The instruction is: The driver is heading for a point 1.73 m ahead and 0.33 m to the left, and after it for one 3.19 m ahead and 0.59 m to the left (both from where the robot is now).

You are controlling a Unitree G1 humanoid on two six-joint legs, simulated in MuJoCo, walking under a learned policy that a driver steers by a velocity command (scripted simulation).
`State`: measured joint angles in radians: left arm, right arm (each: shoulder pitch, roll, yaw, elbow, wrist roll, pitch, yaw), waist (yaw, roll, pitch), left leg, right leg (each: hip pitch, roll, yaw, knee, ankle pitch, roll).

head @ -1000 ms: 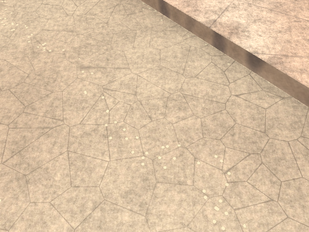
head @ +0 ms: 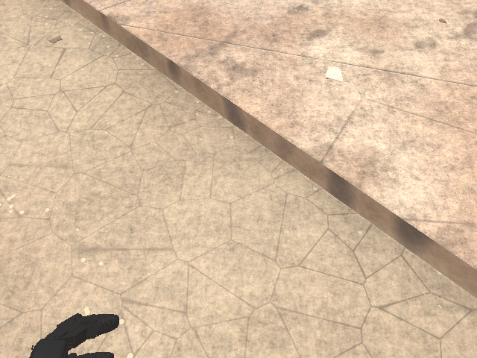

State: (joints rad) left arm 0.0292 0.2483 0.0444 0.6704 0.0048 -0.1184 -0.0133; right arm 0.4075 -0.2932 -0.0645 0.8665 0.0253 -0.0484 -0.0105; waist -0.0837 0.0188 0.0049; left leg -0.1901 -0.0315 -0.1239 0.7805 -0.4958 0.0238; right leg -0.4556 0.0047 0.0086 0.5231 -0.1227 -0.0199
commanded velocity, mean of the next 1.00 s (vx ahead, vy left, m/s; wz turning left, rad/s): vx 0.19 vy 0.00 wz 0.34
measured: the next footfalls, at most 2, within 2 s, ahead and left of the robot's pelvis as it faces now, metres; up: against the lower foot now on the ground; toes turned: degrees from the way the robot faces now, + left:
left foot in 0.42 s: +0.32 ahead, +0.16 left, +0.00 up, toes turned +17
right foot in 0.82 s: +0.36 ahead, -0.08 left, +0.00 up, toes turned +20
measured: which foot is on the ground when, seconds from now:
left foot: up 0.00-0.40, down 0.42-1.00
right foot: down 0.00-0.42, up 0.44-0.80, down 0.82-1.00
